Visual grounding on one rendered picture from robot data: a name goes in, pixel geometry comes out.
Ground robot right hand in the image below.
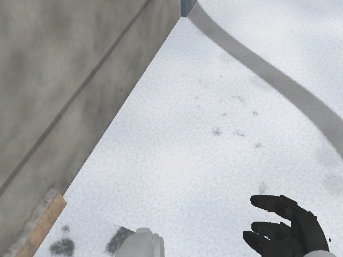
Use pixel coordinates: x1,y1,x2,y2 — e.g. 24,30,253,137
243,195,331,257

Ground robot left shin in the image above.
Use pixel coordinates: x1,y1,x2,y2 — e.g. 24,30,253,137
136,228,153,236

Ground robot left thigh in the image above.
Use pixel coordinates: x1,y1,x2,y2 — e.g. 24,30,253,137
115,232,165,257

